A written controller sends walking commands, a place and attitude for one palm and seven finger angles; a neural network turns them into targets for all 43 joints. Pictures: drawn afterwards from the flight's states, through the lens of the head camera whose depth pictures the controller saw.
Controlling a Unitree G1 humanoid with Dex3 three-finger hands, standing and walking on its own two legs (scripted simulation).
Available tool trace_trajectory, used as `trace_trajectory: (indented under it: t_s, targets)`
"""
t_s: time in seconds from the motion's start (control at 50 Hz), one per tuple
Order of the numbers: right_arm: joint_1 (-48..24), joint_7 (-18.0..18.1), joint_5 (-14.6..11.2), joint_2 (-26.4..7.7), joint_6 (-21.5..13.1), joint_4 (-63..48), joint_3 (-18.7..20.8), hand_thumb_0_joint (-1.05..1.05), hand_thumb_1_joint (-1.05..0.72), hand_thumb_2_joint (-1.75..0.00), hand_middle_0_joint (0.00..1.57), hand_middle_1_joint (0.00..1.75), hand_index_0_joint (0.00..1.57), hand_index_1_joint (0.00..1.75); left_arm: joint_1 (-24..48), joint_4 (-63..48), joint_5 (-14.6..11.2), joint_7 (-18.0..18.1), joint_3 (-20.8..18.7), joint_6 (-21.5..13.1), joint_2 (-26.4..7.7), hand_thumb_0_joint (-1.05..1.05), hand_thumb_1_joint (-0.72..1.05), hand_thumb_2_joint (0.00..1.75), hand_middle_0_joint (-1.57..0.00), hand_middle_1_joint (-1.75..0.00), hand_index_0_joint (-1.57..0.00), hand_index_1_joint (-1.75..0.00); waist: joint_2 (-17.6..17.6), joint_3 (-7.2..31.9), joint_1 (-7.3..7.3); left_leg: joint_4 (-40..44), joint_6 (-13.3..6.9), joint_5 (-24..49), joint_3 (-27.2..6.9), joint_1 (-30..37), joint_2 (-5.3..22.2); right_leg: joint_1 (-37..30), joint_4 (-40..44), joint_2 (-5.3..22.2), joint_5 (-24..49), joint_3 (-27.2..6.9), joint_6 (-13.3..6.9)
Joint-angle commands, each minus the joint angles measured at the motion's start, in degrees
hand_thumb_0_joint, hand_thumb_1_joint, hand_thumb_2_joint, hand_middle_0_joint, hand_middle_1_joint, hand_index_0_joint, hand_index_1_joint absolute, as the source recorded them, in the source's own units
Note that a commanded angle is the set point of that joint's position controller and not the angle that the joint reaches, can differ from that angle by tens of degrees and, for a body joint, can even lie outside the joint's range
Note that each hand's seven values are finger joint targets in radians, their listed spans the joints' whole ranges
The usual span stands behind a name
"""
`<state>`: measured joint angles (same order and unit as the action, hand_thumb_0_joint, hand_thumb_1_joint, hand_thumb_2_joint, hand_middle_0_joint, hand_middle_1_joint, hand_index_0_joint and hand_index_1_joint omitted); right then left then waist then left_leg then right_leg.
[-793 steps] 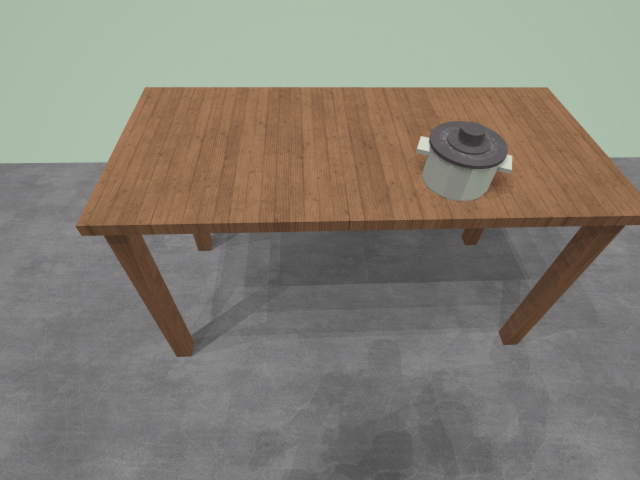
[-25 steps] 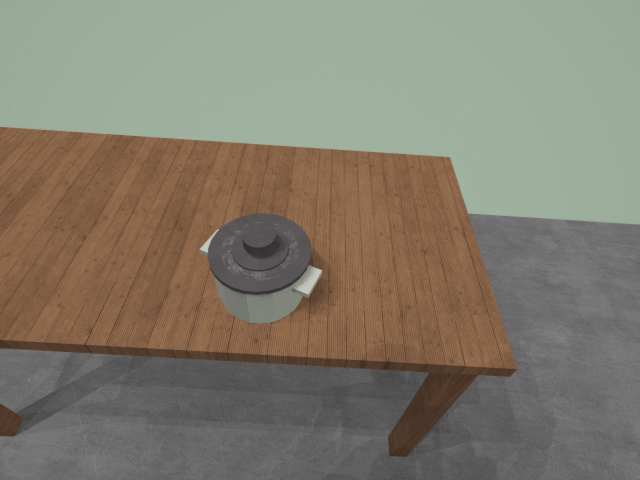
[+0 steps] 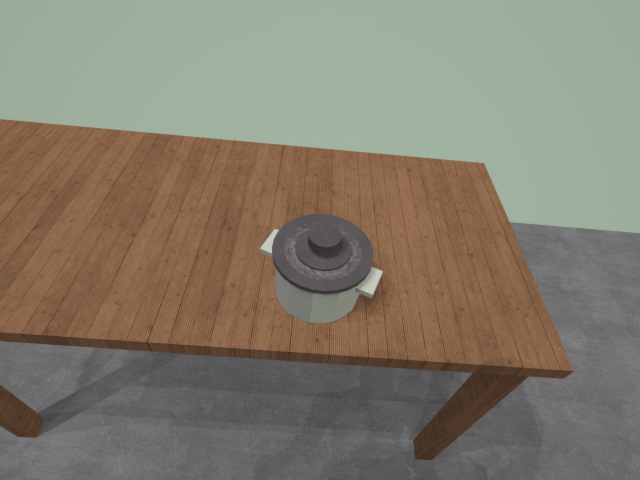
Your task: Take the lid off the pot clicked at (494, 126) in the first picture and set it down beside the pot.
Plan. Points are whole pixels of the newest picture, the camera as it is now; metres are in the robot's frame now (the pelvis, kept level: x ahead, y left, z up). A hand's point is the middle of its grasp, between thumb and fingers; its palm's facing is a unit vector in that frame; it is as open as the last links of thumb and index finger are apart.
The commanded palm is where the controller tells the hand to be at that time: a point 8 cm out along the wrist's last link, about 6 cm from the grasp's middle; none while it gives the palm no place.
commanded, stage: come to a stop and stand still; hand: left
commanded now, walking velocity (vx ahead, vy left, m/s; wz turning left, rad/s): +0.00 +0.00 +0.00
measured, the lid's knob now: (324, 238) +0.45 +0.02 +0.04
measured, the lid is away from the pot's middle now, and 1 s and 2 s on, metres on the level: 0.00 0.00 0.00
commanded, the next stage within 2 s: look again from close up in 1.14 s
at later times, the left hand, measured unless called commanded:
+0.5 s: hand out of the picture -0.05 +0.32 -0.20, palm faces +0.23 -0.96 -0.15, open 7.4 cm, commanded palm none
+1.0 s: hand out of the picture +0.01 +0.47 -0.16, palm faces +0.01 -0.97 -0.25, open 7.4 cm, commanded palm none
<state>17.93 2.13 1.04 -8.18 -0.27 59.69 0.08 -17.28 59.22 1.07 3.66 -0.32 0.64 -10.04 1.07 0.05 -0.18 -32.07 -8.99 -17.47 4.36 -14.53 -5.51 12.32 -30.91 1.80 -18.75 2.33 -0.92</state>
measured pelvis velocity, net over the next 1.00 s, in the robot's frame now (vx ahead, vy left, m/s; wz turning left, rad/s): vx -0.10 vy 0.27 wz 0.00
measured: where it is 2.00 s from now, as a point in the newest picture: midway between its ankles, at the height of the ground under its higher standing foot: outside the picture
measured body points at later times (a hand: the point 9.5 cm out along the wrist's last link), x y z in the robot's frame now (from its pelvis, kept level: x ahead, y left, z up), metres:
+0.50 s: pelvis -0.04 +0.15 -0.01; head -0.02 +0.21 +0.44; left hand -0.06 +0.38 -0.18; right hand +0.02 -0.10 -0.13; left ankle -0.07 +0.11 -0.63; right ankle +0.00 -0.06 -0.73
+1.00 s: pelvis -0.10 +0.27 -0.01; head -0.08 +0.29 +0.44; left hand +0.00 +0.52 -0.14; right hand -0.03 +0.05 -0.15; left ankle -0.07 +0.37 -0.73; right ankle -0.12 +0.18 -0.73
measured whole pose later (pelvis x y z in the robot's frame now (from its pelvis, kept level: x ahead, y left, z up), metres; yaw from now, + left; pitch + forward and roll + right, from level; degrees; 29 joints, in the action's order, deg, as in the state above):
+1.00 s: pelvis -0.10 +0.27 -0.01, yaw +0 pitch +1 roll +0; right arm 14.0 1.4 1.2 -7.4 0.2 52.4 1.2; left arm -12.6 47.9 1.4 2.3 -1.1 0.8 -13.2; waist 1.3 -0.1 -0.4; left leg -37.8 -2.4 -17.5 0.5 -21.5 -1.8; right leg 15.1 -35.6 -4.1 -21.1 -1.8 -2.8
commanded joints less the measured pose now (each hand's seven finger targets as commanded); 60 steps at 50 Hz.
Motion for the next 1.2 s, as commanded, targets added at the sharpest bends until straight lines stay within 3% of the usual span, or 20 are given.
trace_trajectory:
  t_s: [0.0, 0.2, 0.26, 0.32, 0.38, 0.42, 0.44, 0.46, 0.5, 0.54, 0.56, 0.58, 0.6, 0.62, 0.64, 0.72, 0.76, 0.78, 0.94, 1.18]
  targets:
    - [1.6, 0.2, -0.2, -7.9, -1.2, -3.8, 1.3, 0.0, -0.9, -0.9, 0.2, 0.3, 0.2, 0.3, -4.8, -2.4, 0.3, -0.3, -0.3, 0.2, -2.9, 0.0, 0.9, 0.9, -0.2, -0.3, -0.2, -0.3, -4.8, -5.5, 1.02, 19.9, 8.7, 4.2, -21.9, -1.1, 15.3, 5.6, -4.2, 1.1, -4.0, -1.8, -0.9]
    - [-3.4, 0.2, -1.6, -8.5, 0.1, -5.6, 1.9, 0.0, -0.9, -0.9, 0.2, 0.3, 0.2, 0.3, -11.2, -2.3, -0.1, -0.1, -2.8, -0.7, -4.8, 0.0, 0.9, 0.9, -0.2, -0.3, -0.2, -0.3, 4.5, -0.9, 3.08, 3.9, 16.9, 19.1, -11.7, 3.6, 6.9, -1.7, 10.9, 5.8, 2.0, -4.9, -5.6]
    - [2.6, -0.4, -1.2, -6.5, 1.2, -4.3, 2.6, 0.0, -0.9, -0.9, 0.2, 0.3, 0.2, 0.3, 4.7, -8.4, -0.1, 0.4, -2.8, -0.8, -7.5, 0.0, 0.9, 0.9, -0.2, -0.3, -0.2, -0.3, 13.5, -2.4, -4.5, -10.3, 10.8, -8.0, -13.9, 6.9, 6.6, 18.0, 12.4, 18.7, -8.5, -17.7, -12.1]
    - [7.1, -1.6, 0.1, -8.2, -0.3, -2.7, 2.3, 0.0, -0.9, -0.9, 0.2, 0.3, 0.2, 0.3, 2.3, -8.9, 0.0, -0.2, -1.7, -0.1, -3.4, 0.0, 0.9, 0.9, -0.2, -0.3, -0.2, -0.3, -9.8, -5.6, -3.42, 14.6, 11.0, 2.2, -27.5, 6.5, 15.7, 20.4, -10.9, 1.0, -10.2, -2.2, -0.9]
    - [-5.0, 1.0, 0.2, -11.2, 1.0, -6.8, 2.4, 0.0, -0.9, -0.9, 0.2, 0.3, 0.2, 0.3, -17.2, -2.6, 0.3, 0.4, -4.8, 1.2, -9.6, 0.0, 0.9, 0.9, -0.2, -0.3, -0.2, -0.3, -16.7, -8.3, 7.15, 26.7, 31.6, 33.4, -20.1, -7.4, 10.9, 1.9, -15.0, -4.7, -15.0, 0.6, 1.1]
    - [-22.5, 1.2, -2.3, -16.7, 2.6, -12.7, 4.8, 0.0, -0.9, -0.9, 0.2, 0.3, 0.2, 0.3, -42.8, 2.7, -0.3, 1.0, -9.7, 1.5, -15.8, 0.0, 0.9, 0.9, -0.2, -0.3, -0.2, -0.3, -12.5, -7.3, 23.31, -5.2, 54.5, 81.2, -1.5, -18.0, -4.9, -19.0, 3.8, -1.6, -19.3, 10.3, -4.8]
    - [-25.5, 0.7, -5.3, -14.1, 3.9, -14.5, 6.8, 0.0, -0.9, -0.9, 0.2, 0.3, 0.2, 0.3, -42.2, 0.7, -0.1, 2.3, -11.8, 0.9, -19.2, 0.0, 0.9, 0.9, -0.2, -0.3, -0.2, -0.3, 38.6, 3.5, 26.67, -86.9, 45.7, 15.5, -5.9, -15.5, -10.8, -12.2, 20.3, 24.1, 7.6, -9.1, -19.2]
    - [-14.2, 0.7, -2.7, -13.1, 3.8, -17.8, 8.0, 0.0, -0.9, -0.9, 0.2, 0.3, 0.2, 0.3, -4.5, -8.8, 0.9, 1.5, -8.7, -0.6, -12.9, 0.0, 0.9, 0.9, -0.2, -0.3, -0.2, -0.3, 45.5, -0.9, 4.94, -111.7, 23.4, -47.6, -34.6, -28.1, 1.8, 11.0, 8.0, 33.5, 21.5, -28.8, -19.1]
    - [-2.5, -2.2, -1.8, -6.8, 1.4, -16.3, 3.4, 0.0, -0.9, -0.9, 0.2, 0.3, 0.2, 0.3, 13.2, -18.0, 3.9, 2.0, -4.6, -4.7, -11.6, 0.0, 0.9, 0.9, -0.2, -0.3, -0.2, -0.3, -3.2, 1.7, -9.11, -55.7, -40.7, -26.6, -25.8, -15.1, 7.7, 11.9, 4.3, 18.7, 10.2, -3.9, -0.8]
    - [3.6, -2.3, -0.6, -3.9, 1.8, -9.5, 2.8, 0.0, -0.9, -0.9, 0.2, 0.3, 0.2, 0.3, 11.0, -15.1, 2.1, 1.1, -5.7, -0.7, -10.5, 0.0, 0.9, 0.9, -0.2, -0.3, -0.2, -0.3, -12.3, -5.1, -9.62, -10.5, 2.9, 0.4, -8.0, 1.7, 5.2, 27.7, -7.0, 9.0, -16.4, -0.8, 1.8]
    - [10.1, -1.8, -0.3, -4.5, 1.0, -7.5, 1.2, 0.0, -0.9, -0.9, 0.2, 0.3, 0.2, 0.3, 7.5, -10.1, 2.5, 0.4, -4.4, -1.3, -8.3, 0.0, 0.9, 0.9, -0.2, -0.3, -0.2, -0.3, -16.7, -6.8, -10.76, -5.7, 50.7, 9.6, -13.9, 5.6, 7.9, 32.8, -25.0, 4.5, -19.4, 1.1, 1.4]
    - [12.8, -1.4, 0.6, -4.7, 1.1, -5.8, 0.9, 0.0, -0.9, -0.9, 0.2, 0.3, 0.2, 0.3, 5.7, -12.6, 2.8, 0.3, -3.1, -0.9, -5.3, 0.0, 0.9, 0.9, -0.2, -0.3, -0.2, -0.3, -30.7, -12.1, -11.02, -7.4, 62.6, 22.6, -8.0, -0.9, 5.4, 36.0, -40.4, -0.8, -22.5, 1.3, 1.1]
    - [11.8, -1.3, 0.7, -4.8, 1.1, -7.1, 0.7, 0.0, -0.9, -0.9, 0.2, 0.3, 0.2, 0.3, 0.9, -14.1, 2.8, -0.1, -3.9, -0.6, -4.9, 0.0, 0.9, 0.9, -0.2, -0.3, -0.2, -0.3, -25.6, -6.4, -7.45, -8.4, 32.5, 26.9, -3.7, -9.2, 4.5, 27.1, -55.4, -3.9, -21.0, -2.0, -0.1]
    - [6.9, -0.9, 0.2, -10.6, 0.0, -10.6, 1.1, 0.0, -0.9, -0.9, 0.2, 0.3, 0.2, 0.3, -2.9, -17.1, 1.9, 0.0, -3.2, -0.1, -0.5, 0.0, 0.9, 0.9, -0.2, -0.3, -0.2, -0.3, -16.8, 1.8, -0.99, -3.6, -7.8, 33.8, -23.5, -8.8, 15.0, 28.3, -68.6, -8.3, -19.9, -5.9, 1.8]
    - [3.6, 0.5, 1.4, -16.8, -0.2, -11.9, 4.3, 0.0, -0.9, -0.9, 0.2, 0.3, 0.2, 0.3, 1.4, -17.6, -0.4, 0.8, -3.3, 0.0, -0.6, 0.0, 0.9, 0.9, -0.2, -0.3, -0.2, -0.3, -14.3, 8.2, -0.53, 1.8, -61.3, 39.5, -35.1, 1.9, 23.2, 30.2, -70.5, -9.7, -24.7, -6.0, 2.3]
    - [-8.3, 1.9, 0.3, -8.6, -1.8, -14.3, 2.0, 0.0, -0.9, -0.9, 0.2, 0.3, 0.2, 0.3, 6.7, -12.6, 1.3, -0.7, -3.5, 1.0, -8.4, 0.0, 0.9, 0.9, -0.2, -0.3, -0.2, -0.3, -12.7, -8.8, 4.17, 10.7, 27.0, 26.6, -45.5, -10.4, 20.2, 35.9, -62.7, -1.8, -5.0, -10.7, 3.0]
    - [-10.1, 1.9, 0.6, -9.2, -1.9, -13.2, 2.6, 0.0, -0.9, -0.9, 0.2, 0.3, 0.2, 0.3, -0.7, -11.5, 0.1, -0.7, -2.8, 1.6, -8.2, 0.0, 0.9, 0.9, -0.2, -0.3, -0.2, -0.3, -15.3, 1.2, 5.86, 5.1, -1.6, 18.4, -32.5, -8.3, 18.5, 25.5, -54.4, -1.4, -5.8, -12.8, 2.2]
    - [-12.9, 2.2, 1.0, -8.5, -2.0, -13.9, 4.0, 0.0, -0.9, -0.9, 0.2, 0.3, 0.2, 0.3, -0.6, -12.5, -0.8, -0.4, -2.9, 1.8, -7.8, 0.0, 0.9, 0.9, -0.2, -0.3, -0.2, -0.3, -16.4, 3.6, 6.23, 3.0, -3.3, 16.4, -29.8, -11.4, 21.0, 18.1, -45.6, 0.4, -13.6, -15.5, -0.1]
    - [-0.9, -0.8, -0.4, -6.0, -0.5, -10.2, 2.8, 0.0, -0.9, -0.9, 0.2, 0.3, 0.2, 0.3, -1.2, -12.3, 0.3, -1.3, -1.4, -0.8, -6.6, 0.0, 0.9, 0.9, -0.2, -0.3, -0.2, -0.3, 10.0, -0.2, 0.69, 1.8, 4.7, -5.5, -12.8, -10.5, 8.3, -3.6, 10.4, 3.1, -0.1, -16.4, -5.6]
    - [-0.1, -0.5, -0.4, -7.6, -1.0, -4.9, 2.0, 0.0, -0.9, -0.9, 0.2, 0.3, 0.2, 0.3, -3.8, -6.6, -0.3, -2.2, -0.6, -1.7, -4.4, 0.0, 0.9, 0.9, -0.2, -0.3, -0.2, -0.3, -8.5, -3.7, 1.09, 14.2, 2.4, 1.2, -18.1, -0.9, 13.4, -1.0, 6.9, -1.2, 3.0, -6.2, -2.6]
